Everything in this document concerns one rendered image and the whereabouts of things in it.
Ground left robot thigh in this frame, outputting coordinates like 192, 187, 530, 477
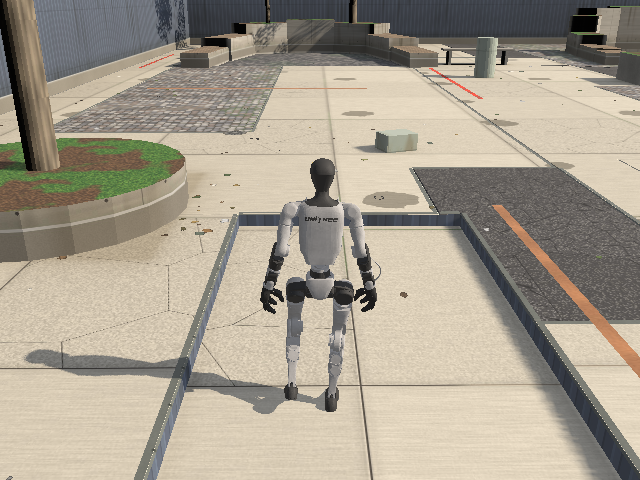
286, 277, 306, 336

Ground robot right upper arm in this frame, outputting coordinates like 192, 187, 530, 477
342, 202, 367, 259

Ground left robot hand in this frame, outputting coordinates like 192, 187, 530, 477
260, 286, 284, 314

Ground robot left upper arm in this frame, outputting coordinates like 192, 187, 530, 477
274, 201, 301, 257

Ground robot right foot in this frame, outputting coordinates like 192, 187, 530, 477
325, 387, 339, 412

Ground robot right forearm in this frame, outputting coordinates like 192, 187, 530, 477
357, 243, 376, 290

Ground robot left forearm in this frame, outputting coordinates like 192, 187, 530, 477
263, 242, 284, 290

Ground right robot hand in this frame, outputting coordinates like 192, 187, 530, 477
354, 286, 377, 312

